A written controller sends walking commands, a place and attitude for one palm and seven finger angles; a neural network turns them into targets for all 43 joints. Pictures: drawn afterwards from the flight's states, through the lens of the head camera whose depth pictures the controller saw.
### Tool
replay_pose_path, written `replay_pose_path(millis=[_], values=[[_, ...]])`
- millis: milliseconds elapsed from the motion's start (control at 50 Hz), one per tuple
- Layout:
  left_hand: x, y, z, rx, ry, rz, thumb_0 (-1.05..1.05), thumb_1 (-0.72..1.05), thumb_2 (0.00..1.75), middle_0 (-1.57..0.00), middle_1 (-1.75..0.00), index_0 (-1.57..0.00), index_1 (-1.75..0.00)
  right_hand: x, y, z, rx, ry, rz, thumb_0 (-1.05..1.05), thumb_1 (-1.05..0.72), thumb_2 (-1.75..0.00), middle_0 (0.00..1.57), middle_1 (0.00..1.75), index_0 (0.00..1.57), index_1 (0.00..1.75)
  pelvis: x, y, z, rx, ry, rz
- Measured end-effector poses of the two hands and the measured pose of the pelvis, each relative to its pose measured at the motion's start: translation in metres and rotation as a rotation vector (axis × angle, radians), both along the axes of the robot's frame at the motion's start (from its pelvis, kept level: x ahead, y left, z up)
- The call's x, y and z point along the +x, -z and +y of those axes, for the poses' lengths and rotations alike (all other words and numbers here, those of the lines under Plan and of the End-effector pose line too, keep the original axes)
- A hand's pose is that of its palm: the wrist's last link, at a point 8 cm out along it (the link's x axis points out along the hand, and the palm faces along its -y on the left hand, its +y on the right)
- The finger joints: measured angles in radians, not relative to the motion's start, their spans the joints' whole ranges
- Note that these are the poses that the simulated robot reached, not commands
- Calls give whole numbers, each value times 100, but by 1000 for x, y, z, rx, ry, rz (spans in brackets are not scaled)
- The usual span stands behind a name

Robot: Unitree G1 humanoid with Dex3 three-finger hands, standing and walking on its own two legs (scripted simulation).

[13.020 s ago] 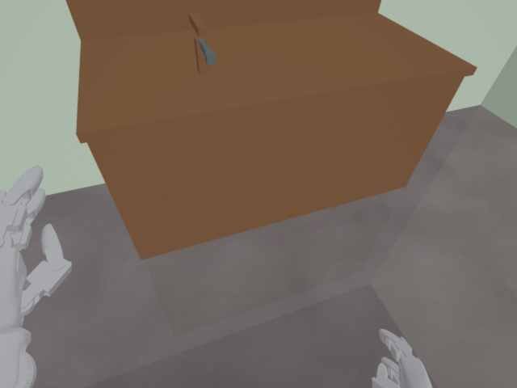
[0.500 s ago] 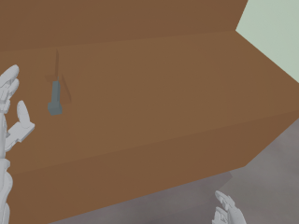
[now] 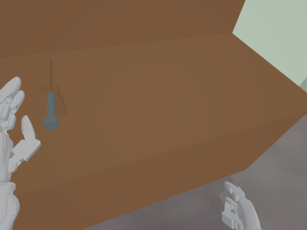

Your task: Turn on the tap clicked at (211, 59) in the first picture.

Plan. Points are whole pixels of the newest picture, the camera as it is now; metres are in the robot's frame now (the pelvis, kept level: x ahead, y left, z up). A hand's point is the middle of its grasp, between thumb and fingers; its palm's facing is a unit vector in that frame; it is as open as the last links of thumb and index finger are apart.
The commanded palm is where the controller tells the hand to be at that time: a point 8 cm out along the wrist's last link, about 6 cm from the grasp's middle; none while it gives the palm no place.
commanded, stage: come to a stop and stand still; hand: left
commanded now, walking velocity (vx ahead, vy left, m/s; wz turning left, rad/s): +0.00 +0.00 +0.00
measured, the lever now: (51, 122) +0.33 +0.30 +0.08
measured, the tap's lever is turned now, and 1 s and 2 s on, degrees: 0 0 0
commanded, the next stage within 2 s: look again from close up in 0.50 s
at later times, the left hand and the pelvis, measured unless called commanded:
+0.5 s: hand (23, 156) +0.19 +0.26 +0.17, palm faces +0.41 -0.85 -0.32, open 7.4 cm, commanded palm +0.13 +0.29 +0.18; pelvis -0.02 +0.01 +0.00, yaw +0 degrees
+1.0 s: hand (30, 158) +0.20 +0.25 +0.16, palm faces +0.41 -0.85 -0.32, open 7.4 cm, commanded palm +0.14 +0.28 +0.18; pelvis -0.02 +0.00 +0.00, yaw +0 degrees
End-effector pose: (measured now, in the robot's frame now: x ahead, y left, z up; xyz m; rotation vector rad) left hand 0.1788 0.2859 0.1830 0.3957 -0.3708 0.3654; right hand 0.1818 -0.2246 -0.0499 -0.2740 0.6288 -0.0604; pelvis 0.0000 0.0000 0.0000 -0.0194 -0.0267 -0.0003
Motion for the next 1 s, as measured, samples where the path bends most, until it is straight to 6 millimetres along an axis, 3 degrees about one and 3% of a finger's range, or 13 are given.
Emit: replay_pose_path(millis=[120,260,420,560,760,1000], values=[[-9,8,7,-5,13,37,1,89,90,-21,-30,-21,-31,2,-9,20,30,-6,-47,1,-91,-90,20,30,20,30,-7,-1,6,2,1,-8],[-23,14,21,-33,-37,47,2,89,90,-21,-30,-21,-31,-19,-2,32,31,-31,0,1,-90,-90,20,30,20,30,-17,-1,10,3,-6,-18],[-27,6,16,-12,-13,14,2,89,90,-21,-30,-21,-31,-44,10,29,31,-12,61,1,-90,-90,20,30,20,30,-23,-1,14,4,-7,-24],[-24,8,15,12,-5,47,1,89,90,-21,-30,-21,-31,-53,13,19,31,27,77,1,-90,-90,20,30,20,30,-24,-2,11,5,-7,-21],[-26,11,7,10,0,63,2,89,90,-21,-30,-21,-31,-46,9,5,5,34,63,1,-91,-90,20,30,20,30,-22,-2,6,3,-9,-15],[-24,13,6,-15,-25,71,1,89,90,-21,-30,-21,-31,-29,5,6,12,17,36,1,-91,-90,20,30,20,30,-19,-3,2,2,-8,-10]])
